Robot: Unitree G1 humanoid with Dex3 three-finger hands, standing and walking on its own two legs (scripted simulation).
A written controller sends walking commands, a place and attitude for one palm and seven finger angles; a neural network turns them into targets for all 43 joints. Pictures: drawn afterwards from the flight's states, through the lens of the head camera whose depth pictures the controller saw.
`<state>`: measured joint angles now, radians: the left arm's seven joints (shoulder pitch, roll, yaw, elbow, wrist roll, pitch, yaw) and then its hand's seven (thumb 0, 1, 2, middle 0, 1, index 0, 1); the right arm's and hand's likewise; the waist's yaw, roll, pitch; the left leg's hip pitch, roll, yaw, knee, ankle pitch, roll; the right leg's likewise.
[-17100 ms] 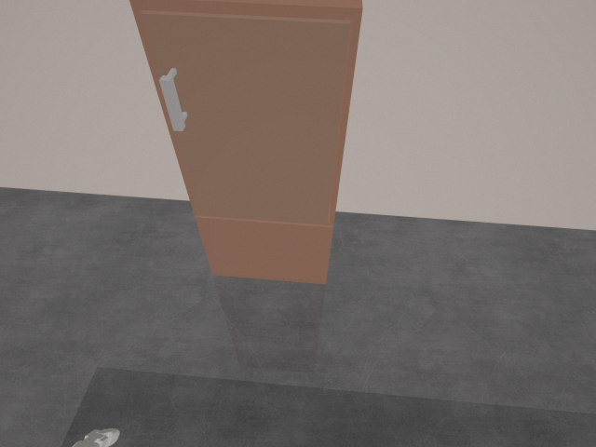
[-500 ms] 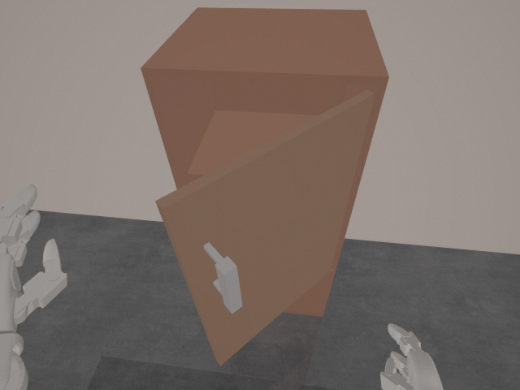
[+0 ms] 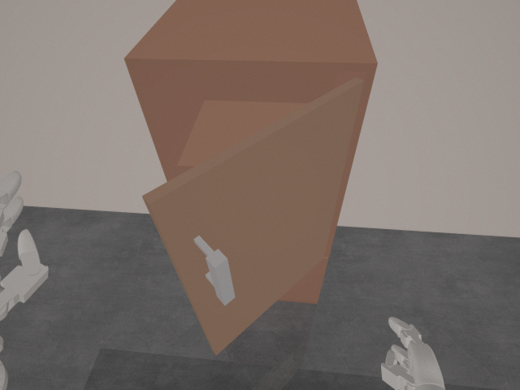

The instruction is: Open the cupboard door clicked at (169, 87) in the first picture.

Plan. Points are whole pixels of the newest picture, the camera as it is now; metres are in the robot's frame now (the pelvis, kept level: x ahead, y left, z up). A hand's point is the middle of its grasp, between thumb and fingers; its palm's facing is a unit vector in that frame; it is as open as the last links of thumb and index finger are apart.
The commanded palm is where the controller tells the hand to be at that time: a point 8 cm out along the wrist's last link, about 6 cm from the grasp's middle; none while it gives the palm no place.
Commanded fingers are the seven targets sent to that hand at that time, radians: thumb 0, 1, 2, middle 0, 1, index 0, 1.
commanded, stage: step back with the hand held close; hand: left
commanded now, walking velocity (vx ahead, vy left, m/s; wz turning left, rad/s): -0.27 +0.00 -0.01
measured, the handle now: (213, 270) +0.29 +0.11 +0.03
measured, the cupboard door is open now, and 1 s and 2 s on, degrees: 48 48 48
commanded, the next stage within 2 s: stop stepping back and stand still in 0.86 s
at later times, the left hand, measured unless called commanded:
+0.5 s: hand out of the picture +0.10 +0.30 +0.16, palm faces +0.43 -0.75 -0.51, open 7.4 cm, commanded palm +0.03 +0.33 +0.17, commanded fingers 0.00 0.90 0.90 -0.20 -0.30 -0.20 -0.30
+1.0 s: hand out of the picture -0.02 +0.27 +0.17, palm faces +0.43 -0.79 -0.44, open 7.4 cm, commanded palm -0.07 +0.32 +0.17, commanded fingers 0.00 0.90 0.90 -0.20 -0.30 -0.20 -0.30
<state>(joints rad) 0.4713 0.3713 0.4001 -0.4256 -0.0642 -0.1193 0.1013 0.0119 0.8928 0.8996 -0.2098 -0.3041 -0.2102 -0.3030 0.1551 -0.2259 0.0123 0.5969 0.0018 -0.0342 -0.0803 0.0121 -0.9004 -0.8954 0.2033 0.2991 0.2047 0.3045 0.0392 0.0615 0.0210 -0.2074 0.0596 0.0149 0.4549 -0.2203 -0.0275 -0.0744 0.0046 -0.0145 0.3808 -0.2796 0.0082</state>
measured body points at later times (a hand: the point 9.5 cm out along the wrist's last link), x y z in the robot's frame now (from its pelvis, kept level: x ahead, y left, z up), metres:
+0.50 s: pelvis -0.10 +0.03 -0.02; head -0.08 +0.03 +0.43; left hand +0.07 +0.33 +0.19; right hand +0.08 -0.20 -0.09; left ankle +0.01 +0.14 -0.74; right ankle -0.05 -0.12 -0.74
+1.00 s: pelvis -0.22 +0.02 -0.02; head -0.20 +0.03 +0.43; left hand -0.05 +0.31 +0.19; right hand -0.03 -0.19 -0.10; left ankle -0.07 +0.13 -0.71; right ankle -0.27 -0.08 -0.74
